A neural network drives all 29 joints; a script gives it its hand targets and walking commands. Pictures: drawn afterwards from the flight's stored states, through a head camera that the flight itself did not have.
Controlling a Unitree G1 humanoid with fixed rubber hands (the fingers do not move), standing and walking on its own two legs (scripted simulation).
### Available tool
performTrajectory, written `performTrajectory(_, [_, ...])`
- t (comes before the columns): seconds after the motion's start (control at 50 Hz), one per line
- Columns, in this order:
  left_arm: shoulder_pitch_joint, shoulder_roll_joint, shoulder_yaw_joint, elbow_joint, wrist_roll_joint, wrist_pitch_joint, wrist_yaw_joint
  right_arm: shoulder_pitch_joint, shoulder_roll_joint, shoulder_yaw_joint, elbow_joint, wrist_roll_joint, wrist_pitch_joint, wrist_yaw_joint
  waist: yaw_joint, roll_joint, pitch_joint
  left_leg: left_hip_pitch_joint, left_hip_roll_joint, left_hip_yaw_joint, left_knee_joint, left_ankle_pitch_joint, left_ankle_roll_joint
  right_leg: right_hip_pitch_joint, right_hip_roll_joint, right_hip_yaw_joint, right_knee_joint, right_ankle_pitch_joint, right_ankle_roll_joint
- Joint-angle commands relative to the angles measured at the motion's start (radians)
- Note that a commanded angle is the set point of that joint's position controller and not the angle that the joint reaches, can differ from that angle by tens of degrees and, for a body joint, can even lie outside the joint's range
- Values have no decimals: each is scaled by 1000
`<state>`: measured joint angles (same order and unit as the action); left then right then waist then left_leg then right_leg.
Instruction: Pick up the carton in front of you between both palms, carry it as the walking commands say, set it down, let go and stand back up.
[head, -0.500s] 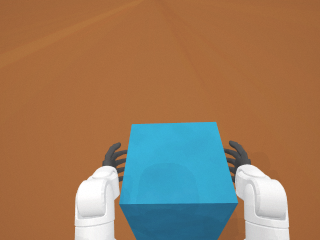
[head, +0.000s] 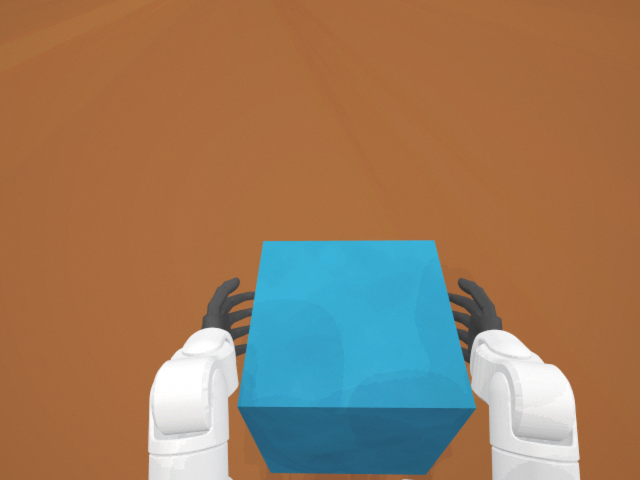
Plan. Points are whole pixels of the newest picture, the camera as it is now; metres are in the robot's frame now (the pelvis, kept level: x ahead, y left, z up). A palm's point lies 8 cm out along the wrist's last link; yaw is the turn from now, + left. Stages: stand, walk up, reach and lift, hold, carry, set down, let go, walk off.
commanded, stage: carry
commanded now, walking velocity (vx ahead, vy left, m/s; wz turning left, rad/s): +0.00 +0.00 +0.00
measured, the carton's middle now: (348, 363) +0.27 -0.01 -0.02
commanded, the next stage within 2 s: none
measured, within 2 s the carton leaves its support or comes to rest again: neither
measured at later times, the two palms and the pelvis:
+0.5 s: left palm (237, 233) +0.43 +0.15 +0.06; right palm (448, 222) +0.45 -0.15 +0.06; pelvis +0.17 -0.02 -0.01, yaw +4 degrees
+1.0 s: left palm (223, 260) +0.42 +0.17 +0.01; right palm (423, 246) +0.44 -0.13 +0.01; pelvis +0.15 +0.00 -0.02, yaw +5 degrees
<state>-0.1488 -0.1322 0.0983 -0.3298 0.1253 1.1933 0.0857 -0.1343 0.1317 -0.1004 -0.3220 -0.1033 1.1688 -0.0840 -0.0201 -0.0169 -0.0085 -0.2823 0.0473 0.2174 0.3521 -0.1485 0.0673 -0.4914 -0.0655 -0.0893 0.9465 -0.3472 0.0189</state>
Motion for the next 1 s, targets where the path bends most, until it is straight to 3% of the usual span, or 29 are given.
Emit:
performTrajectory(0.0, [-382,-986,-748,-91,-396,-44,-233,-401,976,726,-107,429,-15,280,19,171,-396,337,220,-99,-37,724,48,40,10,-19,-219,68,12])
performTrajectory(0.06, [-387,-951,-757,-143,-399,-41,-227,-368,935,717,-130,414,-15,276,7,202,-383,339,202,-50,-4,727,43,80,34,-61,-360,219,15])
performTrajectory(0.1, [-405,-922,-757,-172,-414,-26,-230,-371,909,710,-148,403,-7,268,6,185,-366,306,185,-35,32,612,30,145,33,-78,-446,319,14])
performTrajectory(0.14, [-402,-891,-748,-164,-421,-5,-238,-375,878,704,-139,388,9,261,20,127,-329,221,144,-16,110,425,-23,282,20,-92,-613,511,9])
performTrajectory(0.16, [-403,-867,-736,-150,-421,9,-245,-371,857,698,-121,375,18,257,20,96,-323,145,132,-29,145,298,-55,381,-38,-50,-606,626,1])
performTrajectory(0.18, [-412,-838,-722,-132,-421,22,-250,-370,837,696,-108,369,31,253,10,-5,-361,68,95,-40,205,89,-85,492,-156,51,-509,978,-35])
performTrajectory(0.2, [-394,-840,-707,-79,-415,28,-256,-382,822,702,-111,371,49,248,18,-97,-406,-3,73,-97,196,-96,-102,594,-227,127,-456,1080,-119])
performTrajectory(0.22, [-360,-850,-690,-37,-409,28,-260,-397,818,704,-109,371,62,247,22,-148,-399,-7,62,-106,196,-194,-112,570,-241,166,-487,1010,-150])
performTrajectory(0.26, [-372,-880,-680,-4,-402,29,-263,-433,848,714,-77,379,69,253,13,-128,-384,39,58,-121,101,-173,-114,530,-200,125,-495,960,-131])
performTrajectory(0.3, [-377,-908,-676,22,-395,21,-264,-456,885,723,-49,389,63,261,17,-115,-367,87,62,-110,27,-20,-122,505,-151,66,-449,973,-88])
performTrajectory(0.34, [-372,-932,-683,37,-386,6,-262,-450,914,731,-19,393,47,267,23,-52,-403,143,74,-105,98,214,-127,489,-132,39,-402,1011,-85])
performTrajectory(0.38, [-390,-956,-704,30,-383,-17,-262,-442,944,738,1,390,18,273,25,-9,-442,154,78,-103,147,349,-127,500,-116,17,-385,1027,-86])
performTrajectory(0.4, [-408,-967,-716,20,-385,-32,-263,-445,957,742,4,387,1,275,27,-6,-449,141,73,-98,159,355,-128,516,-112,12,-385,1050,-90])
performTrajectory(0.48, [-462,-968,-753,-19,-396,-91,-267,-460,963,749,-7,370,-64,276,20,-30,-414,116,44,-87,46,154,-127,547,-117,25,-408,1110,-104])
performTrajectory(0.52, [-423,-942,-751,-1,-382,-111,-264,-419,935,734,15,348,-85,272,22,-4,-402,195,59,-90,31,302,-122,480,-97,14,-400,994,-89])
performTrajectory(0.58, [-364,-900,-736,31,-346,-141,-261,-350,892,703,55,311,-117,269,21,88,-401,321,118,-97,129,687,-110,320,-46,-43,-378,700,-60])
performTrajectory(0.62, [-367,-883,-727,39,-327,-164,-263,-341,870,685,64,289,-143,267,19,110,-369,311,134,-90,154,783,-103,286,-21,-74,-398,599,-46])
performTrajectory(0.66, [-380,-861,-714,49,-311,-190,-264,-351,848,666,67,267,-171,264,21,92,-345,252,125,-77,164,729,-106,333,-28,-76,-412,661,-47])
performTrajectory(0.74, [-375,-815,-666,107,-264,-255,-260,-361,805,626,106,226,-233,255,23,26,-347,169,94,-78,117,418,-115,433,-84,-31,-405,876,-74])
performTrajectory(0.78, [-359,-787,-621,158,-224,-292,-254,-363,778,596,149,198,-268,251,23,19,-326,200,100,-85,78,394,-110,390,-87,-28,-398,800,-68])
performTrajectory(0.88, [-346,-732,-491,300,-130,-394,-240,-362,722,483,301,118,-369,245,20,84,-289,258,153,-87,117,615,-92,265,-64,-59,-371,513,-45])
performTrajectory(0.92, [-386,-733,-462,341,-112,-444,-240,-389,723,446,348,92,-419,245,18,89,-290,235,154,-85,124,589,-83,271,-71,-53,-364,476,-46])
performTrajectory(0.98, [-482,-765,-454,383,-106,-522,-247,-475,759,426,392,74,-497,249,17,60,-295,186,130,-70,122,363,-69,316,-84,-41,-379,515,-53])
